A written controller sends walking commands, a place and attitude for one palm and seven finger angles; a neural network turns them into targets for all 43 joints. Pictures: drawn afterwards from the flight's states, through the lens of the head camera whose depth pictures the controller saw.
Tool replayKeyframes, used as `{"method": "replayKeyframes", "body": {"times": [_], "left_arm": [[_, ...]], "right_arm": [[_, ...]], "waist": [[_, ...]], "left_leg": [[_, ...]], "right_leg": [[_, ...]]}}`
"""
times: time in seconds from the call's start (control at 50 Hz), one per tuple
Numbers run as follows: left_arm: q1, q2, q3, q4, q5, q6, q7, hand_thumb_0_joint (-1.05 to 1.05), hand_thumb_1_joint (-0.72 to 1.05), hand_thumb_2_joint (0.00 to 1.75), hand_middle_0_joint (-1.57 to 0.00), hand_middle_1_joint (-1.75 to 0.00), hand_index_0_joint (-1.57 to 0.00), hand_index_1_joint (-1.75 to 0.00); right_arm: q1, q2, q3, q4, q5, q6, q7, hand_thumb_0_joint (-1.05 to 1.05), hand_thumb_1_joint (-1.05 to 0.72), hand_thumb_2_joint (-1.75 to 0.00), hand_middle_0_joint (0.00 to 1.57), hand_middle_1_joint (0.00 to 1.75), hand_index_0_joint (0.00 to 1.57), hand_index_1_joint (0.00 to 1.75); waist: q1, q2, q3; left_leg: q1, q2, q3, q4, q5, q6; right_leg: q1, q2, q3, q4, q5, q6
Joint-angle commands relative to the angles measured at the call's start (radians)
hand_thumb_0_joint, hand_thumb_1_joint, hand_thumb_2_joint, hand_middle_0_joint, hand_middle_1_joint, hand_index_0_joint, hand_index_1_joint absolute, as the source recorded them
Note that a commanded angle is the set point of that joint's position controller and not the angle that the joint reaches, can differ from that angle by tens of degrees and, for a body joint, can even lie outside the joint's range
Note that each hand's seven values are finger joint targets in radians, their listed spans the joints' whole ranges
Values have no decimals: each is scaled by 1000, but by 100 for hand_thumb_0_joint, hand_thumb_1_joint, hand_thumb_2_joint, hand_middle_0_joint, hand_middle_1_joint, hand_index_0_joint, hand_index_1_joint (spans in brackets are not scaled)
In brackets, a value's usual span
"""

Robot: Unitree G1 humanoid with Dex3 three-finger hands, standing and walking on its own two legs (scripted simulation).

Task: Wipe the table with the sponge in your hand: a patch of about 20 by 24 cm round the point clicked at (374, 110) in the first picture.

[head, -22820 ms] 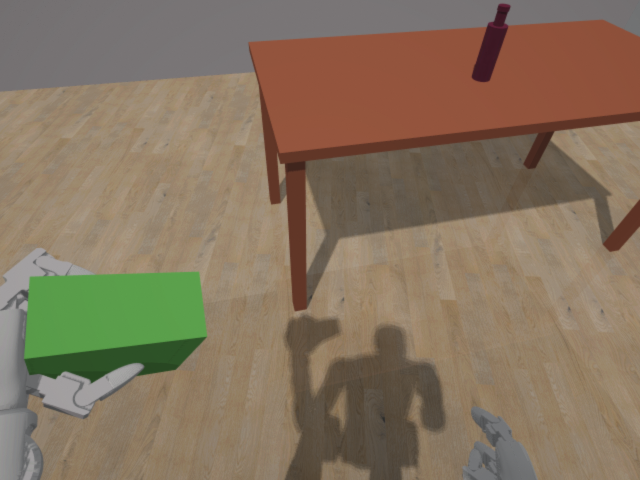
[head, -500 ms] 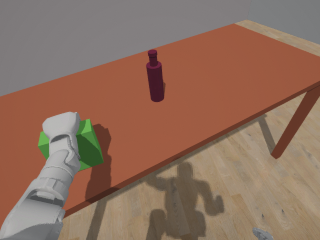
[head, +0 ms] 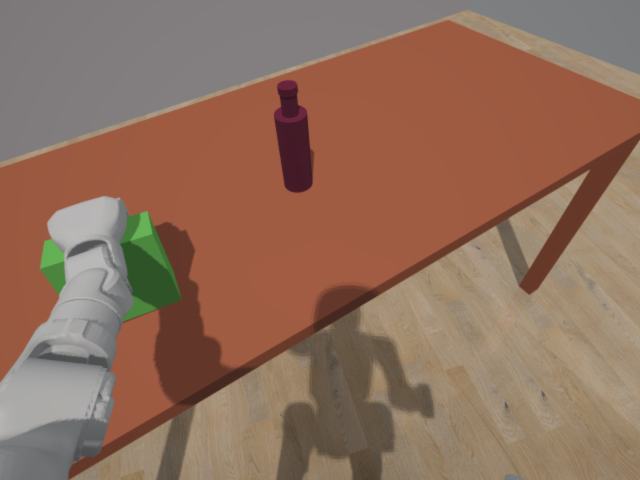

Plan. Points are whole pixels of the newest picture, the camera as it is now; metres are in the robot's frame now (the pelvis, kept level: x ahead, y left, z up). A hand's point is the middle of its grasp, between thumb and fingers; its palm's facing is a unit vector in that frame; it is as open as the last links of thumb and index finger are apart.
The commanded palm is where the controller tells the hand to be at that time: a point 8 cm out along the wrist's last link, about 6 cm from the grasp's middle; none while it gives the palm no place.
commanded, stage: wipe forward along the third lane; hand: left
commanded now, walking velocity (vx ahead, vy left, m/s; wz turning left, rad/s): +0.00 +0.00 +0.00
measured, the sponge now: (123, 283) +0.39 +0.30 +0.01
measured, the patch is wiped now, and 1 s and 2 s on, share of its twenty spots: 1.00 1.00 1.00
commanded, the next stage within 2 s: wipe back along the third lane in 0.18 s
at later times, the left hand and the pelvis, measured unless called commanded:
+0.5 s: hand (100, 242) +0.43 +0.32 +0.07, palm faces -0.05 -0.01 -1.00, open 10.4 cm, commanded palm +0.40 +0.31 +0.10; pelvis +0.02 +0.04 +0.01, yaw -1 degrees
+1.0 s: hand (100, 256) +0.40 +0.31 +0.07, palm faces +0.04 -0.02 -1.00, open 10.4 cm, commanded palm +0.35 +0.28 +0.10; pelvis +0.06 +0.07 +0.02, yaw +0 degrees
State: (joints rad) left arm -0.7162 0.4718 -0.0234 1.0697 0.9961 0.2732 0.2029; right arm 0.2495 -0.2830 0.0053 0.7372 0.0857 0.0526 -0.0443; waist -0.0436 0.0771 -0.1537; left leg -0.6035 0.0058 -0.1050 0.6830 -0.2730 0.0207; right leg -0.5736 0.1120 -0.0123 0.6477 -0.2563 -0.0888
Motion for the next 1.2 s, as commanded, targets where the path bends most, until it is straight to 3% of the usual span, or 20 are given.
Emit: {"method": "replayKeyframes", "body": {"times": [0.0,0.06,0.1,0.22,0.26,0.34,0.4,0.48,0.6,0.66,0.7,0.82,0.86,0.88,0.9,0.94,0.98,1.02,1.14,1.18], "left_arm": [[-280,313,39,-58,53,33,64,0,10,130,-120,-160,-120,-160],[-274,280,24,-50,55,40,66,0,10,130,-120,-160,-120,-160],[-306,252,-6,-47,60,47,69,0,10,130,-120,-160,-120,-160],[-359,297,20,-2,65,59,77,0,10,130,-120,-160,-120,-160],[-369,273,10,0,68,59,75,0,10,130,-120,-160,-120,-160],[-260,142,-47,-31,55,57,73,0,10,130,-120,-160,-120,-160],[-238,118,-38,-47,19,64,87,0,10,130,-120,-160,-120,-160],[-188,47,-69,-69,-5,93,98,0,10,130,-120,-160,-120,-160],[-134,-69,-137,-147,-35,161,94,0,10,130,-120,-160,-120,-160],[-70,-85,-129,-213,-58,196,87,0,10,130,-120,-160,-120,-160],[-51,-113,-155,-246,-68,225,78,0,10,130,-120,-160,-120,-160],[92,-184,-204,-398,-77,308,42,0,10,130,-120,-160,-120,-160],[92,-240,-252,-479,-84,328,24,0,10,130,-120,-160,-120,-160],[144,-218,-237,-496,-79,341,21,0,10,130,-120,-160,-120,-160],[173,-257,-273,-533,-82,352,11,0,10,130,-120,-160,-120,-160],[220,-264,-285,-600,-85,371,-2,0,10,130,-120,-160,-120,-160],[270,-233,-264,-654,-86,390,-12,0,10,130,-120,-160,-120,-160],[309,-267,-301,-715,-89,404,-23,0,10,130,-120,-160,-120,-160],[395,-253,-299,-813,-87,427,-36,0,10,130,-120,-160,-120,-160],[434,-263,-317,-868,-86,428,-42,0,10,130,-120,-160,-120,-160]], "right_arm": [[-39,-121,-41,-110,-6,-35,-7,0,-90,-90,20,30,20,30],[-44,-118,-41,-111,-4,-33,-1,0,-90,-90,20,30,20,30],[-36,-117,-40,-107,-5,-32,-1,0,-90,-90,20,30,20,30],[-29,-123,-37,-98,-9,-26,-5,0,-90,-90,20,30,20,30],[-32,-119,-37,-102,-9,-28,-3,0,-90,-90,20,30,20,30],[-41,-103,-43,-122,-9,-25,11,0,-90,-90,20,30,20,30],[-63,-103,-42,-126,-7,-22,11,0,-90,-90,20,30,20,30],[-98,-97,-40,-128,-3,-22,16,0,-90,-90,20,30,20,30],[-155,-87,-35,-141,2,-8,25,0,-90,-90,20,30,20,30],[-197,-86,-33,-159,4,3,29,0,-90,-90,20,30,20,30],[-216,-82,-30,-163,6,12,29,0,-90,-90,20,30,20,30],[-284,-78,-25,-194,5,42,42,0,-90,-90,20,30,20,30],[-315,-73,-24,-211,7,47,47,0,-90,-90,20,30,20,30],[-319,-76,-23,-208,4,54,51,0,-90,-90,20,30,20,30],[-334,-73,-21,-218,5,58,55,0,-90,-90,20,30,20,30],[-353,-72,-19,-229,4,64,65,0,-90,-90,20,30,20,30],[-377,-76,-16,-237,4,76,69,0,-90,-90,20,30,20,30],[-397,-70,-13,-246,6,81,77,0,-90,-90,20,30,20,30],[-436,-69,-8,-257,5,91,89,0,-90,-90,20,30,20,30],[-448,-66,-7,-268,7,95,97,0,-90,-90,20,30,20,30]], "waist": [[-4,-136,-179],[0,-113,-188],[-15,-109,-179],[-22,-135,-173],[-18,-114,-186],[9,-87,-229],[12,-139,-200],[32,-120,-176],[46,-114,-160],[70,-107,-180],[68,-116,-160],[94,-119,-178],[86,-121,-182],[96,-111,-175],[94,-113,-175],[99,-115,-191],[104,-137,-170],[105,-121,-171],[113,-149,-170],[115,-123,-166]], "left_leg": [[-26,-37,84,-60,-30,35],[3,-40,83,-75,-2,35],[25,-37,85,-81,-3,38],[26,-35,86,-93,-17,35],[44,-34,81,-99,1,35],[117,-30,83,-106,53,31],[121,-28,78,-123,41,33],[162,-26,71,-151,48,30],[229,-20,58,-176,81,22],[261,-17,50,-186,130,16],[280,-14,46,-193,133,13],[350,-9,41,-187,270,4],[375,-7,40,-180,326,4],[383,-6,38,-175,352,2],[393,-4,39,-172,377,1],[410,-4,39,-162,428,2],[403,-3,39,-161,446,2],[421,1,37,-157,493,2],[428,-3,43,-146,521,4],[431,-1,43,-145,528,6]], "right_leg": [[219,-107,123,-177,16,72],[210,-97,91,-170,60,68],[188,-95,80,-171,61,70],[169,-89,61,-178,24,71],[161,-86,50,-171,36,66],[172,-77,27,-164,80,57],[178,-75,20,-177,60,61],[173,-70,3,-181,39,52],[177,-62,-20,-185,55,40],[211,-60,-29,-179,93,33],[211,-59,-34,-184,92,32],[270,-59,-44,-177,201,21],[284,-59,-49,-171,249,19],[293,-60,-47,-169,271,16],[298,-62,-49,-166,290,17],[325,-64,-49,-159,343,17],[348,-66,-47,-156,374,17],[353,-68,-47,-152,403,18],[391,-69,-37,-142,468,15],[396,-70,-35,-138,470,16]]}}
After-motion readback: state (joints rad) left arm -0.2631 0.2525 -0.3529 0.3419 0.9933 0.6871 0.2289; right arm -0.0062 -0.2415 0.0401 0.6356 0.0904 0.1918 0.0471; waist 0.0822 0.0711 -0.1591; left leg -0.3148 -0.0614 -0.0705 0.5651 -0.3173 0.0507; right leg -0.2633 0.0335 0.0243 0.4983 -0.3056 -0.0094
